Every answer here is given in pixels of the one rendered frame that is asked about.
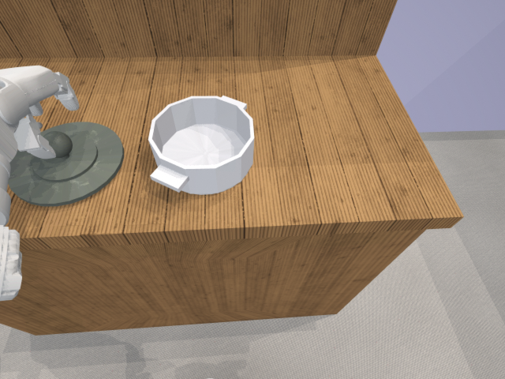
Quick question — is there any left robot forearm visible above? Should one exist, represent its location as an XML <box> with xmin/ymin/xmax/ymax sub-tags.
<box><xmin>0</xmin><ymin>77</ymin><xmax>29</xmax><ymax>227</ymax></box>

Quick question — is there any knob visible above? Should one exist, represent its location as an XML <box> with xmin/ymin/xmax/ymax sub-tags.
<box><xmin>43</xmin><ymin>131</ymin><xmax>73</xmax><ymax>158</ymax></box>

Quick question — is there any left robot upper arm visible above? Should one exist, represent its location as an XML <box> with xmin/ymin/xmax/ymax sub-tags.
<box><xmin>0</xmin><ymin>225</ymin><xmax>22</xmax><ymax>301</ymax></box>

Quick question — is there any lid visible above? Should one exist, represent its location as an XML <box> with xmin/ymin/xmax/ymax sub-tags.
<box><xmin>8</xmin><ymin>122</ymin><xmax>124</xmax><ymax>207</ymax></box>

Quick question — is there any left robot hand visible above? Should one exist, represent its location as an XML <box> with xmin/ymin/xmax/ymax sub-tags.
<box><xmin>0</xmin><ymin>66</ymin><xmax>79</xmax><ymax>159</ymax></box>

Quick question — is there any table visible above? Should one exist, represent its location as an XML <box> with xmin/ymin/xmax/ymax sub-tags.
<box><xmin>0</xmin><ymin>0</ymin><xmax>464</xmax><ymax>336</ymax></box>

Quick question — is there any pot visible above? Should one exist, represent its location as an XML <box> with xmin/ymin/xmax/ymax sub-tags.
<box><xmin>148</xmin><ymin>96</ymin><xmax>254</xmax><ymax>195</ymax></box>

